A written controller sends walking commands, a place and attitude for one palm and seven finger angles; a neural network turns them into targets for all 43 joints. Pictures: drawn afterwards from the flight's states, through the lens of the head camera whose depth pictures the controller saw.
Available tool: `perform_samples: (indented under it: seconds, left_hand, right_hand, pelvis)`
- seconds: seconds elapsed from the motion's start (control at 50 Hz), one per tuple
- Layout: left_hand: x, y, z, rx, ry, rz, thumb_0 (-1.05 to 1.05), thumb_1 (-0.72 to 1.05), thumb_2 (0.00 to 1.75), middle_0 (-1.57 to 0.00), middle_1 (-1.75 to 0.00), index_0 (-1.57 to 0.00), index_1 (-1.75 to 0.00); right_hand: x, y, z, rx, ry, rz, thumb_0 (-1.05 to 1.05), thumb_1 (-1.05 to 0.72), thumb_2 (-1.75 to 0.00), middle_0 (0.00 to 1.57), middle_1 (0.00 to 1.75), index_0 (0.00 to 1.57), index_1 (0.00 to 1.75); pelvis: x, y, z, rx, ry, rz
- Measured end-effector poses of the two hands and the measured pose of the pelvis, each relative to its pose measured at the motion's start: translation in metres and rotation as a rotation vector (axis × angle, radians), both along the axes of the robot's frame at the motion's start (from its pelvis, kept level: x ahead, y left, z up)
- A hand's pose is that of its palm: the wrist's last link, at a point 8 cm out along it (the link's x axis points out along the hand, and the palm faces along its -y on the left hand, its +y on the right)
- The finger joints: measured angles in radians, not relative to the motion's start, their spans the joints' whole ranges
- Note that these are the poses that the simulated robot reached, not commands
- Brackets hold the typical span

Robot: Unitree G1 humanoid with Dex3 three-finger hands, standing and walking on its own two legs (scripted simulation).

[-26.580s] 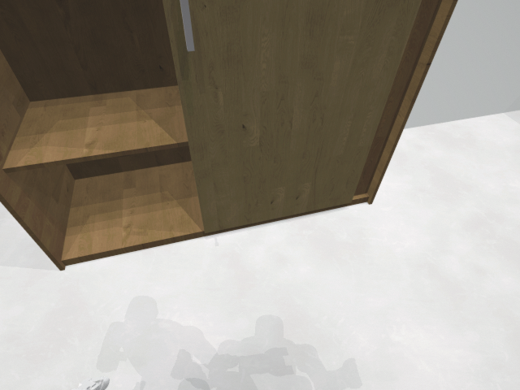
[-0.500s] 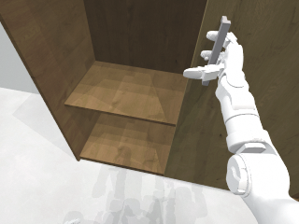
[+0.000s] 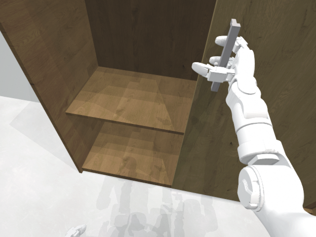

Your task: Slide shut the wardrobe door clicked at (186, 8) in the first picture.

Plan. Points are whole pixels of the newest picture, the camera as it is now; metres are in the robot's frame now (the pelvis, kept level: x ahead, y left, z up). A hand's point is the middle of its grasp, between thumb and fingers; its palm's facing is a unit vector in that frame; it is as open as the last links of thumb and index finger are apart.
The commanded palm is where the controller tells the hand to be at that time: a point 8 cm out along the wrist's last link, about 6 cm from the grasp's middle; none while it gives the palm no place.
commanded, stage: grip the handle and tug to test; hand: right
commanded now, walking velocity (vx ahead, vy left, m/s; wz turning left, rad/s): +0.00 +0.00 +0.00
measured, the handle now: (223, 57) +0.52 -0.11 +0.22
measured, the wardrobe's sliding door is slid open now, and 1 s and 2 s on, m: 0.62 0.62 0.58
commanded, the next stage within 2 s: tug the door sideways, standing still in 1.06 s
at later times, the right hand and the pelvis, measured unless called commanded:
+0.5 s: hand (216, 63) +0.47 -0.08 +0.23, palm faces +0.09 +1.00 +0.01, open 5.6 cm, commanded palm +0.45 -0.14 +0.22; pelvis +0.01 +0.00 +0.00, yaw +0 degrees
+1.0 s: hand (216, 64) +0.47 -0.08 +0.23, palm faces +0.07 +1.00 +0.04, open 5.6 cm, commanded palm +0.43 -0.14 +0.22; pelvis +0.01 +0.00 +0.00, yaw +2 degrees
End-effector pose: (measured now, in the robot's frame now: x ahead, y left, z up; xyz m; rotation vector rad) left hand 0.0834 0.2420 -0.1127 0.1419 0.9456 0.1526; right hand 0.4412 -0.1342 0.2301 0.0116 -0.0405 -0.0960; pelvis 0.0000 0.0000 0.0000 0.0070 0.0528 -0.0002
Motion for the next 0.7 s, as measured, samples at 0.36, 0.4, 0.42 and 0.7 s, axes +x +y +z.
perform_samples:
  seconds: [0.36, 0.4, 0.42, 0.7]
  left_hand:
    - [0.0063, -0.0009, 0.0003, -0.004, -0.002, 0.001, 0.01, 0.91, 0.90, -0.20, -0.30, -0.20, -0.30]
    - [0.0065, -0.0011, 0.0000, -0.001, 0.003, 0.000, 0.01, 0.91, 0.90, -0.20, -0.30, -0.20, -0.30]
    - [0.0067, -0.0011, -0.0001, 0.001, 0.003, 0.000, 0.01, 0.91, 0.90, -0.20, -0.30, -0.20, -0.30]
    - [0.0063, -0.0016, 0.0015, 0.009, 0.006, 0.001, 0.01, 0.91, 0.90, -0.20, -0.30, -0.20, -0.30]
  right_hand:
    - [0.0012, -0.0016, 0.0006, -0.002, 0.005, 0.000, 0.00, -0.74, -0.83, 0.39, 1.37, 0.38, 1.32]
    - [0.0014, -0.0013, 0.0006, -0.002, 0.005, 0.001, 0.00, -0.75, -0.84, 0.39, 1.37, 0.38, 1.33]
    - [0.0014, -0.0012, 0.0006, -0.003, 0.004, 0.000, 0.00, -0.75, -0.84, 0.39, 1.37, 0.37, 1.33]
    - [0.0026, -0.0018, 0.0011, 0.004, 0.018, 0.008, 0.01, -0.73, -0.85, 0.39, 1.39, 0.39, 1.35]
  pelvis:
    - [0.0041, -0.0002, 0.0005, 0.000, -0.001, -0.001]
    - [0.0046, -0.0004, 0.0005, 0.000, -0.002, -0.001]
    - [0.0050, -0.0006, 0.0006, 0.000, -0.002, -0.001]
    - [0.0020, -0.0018, 0.0005, 0.001, 0.000, -0.001]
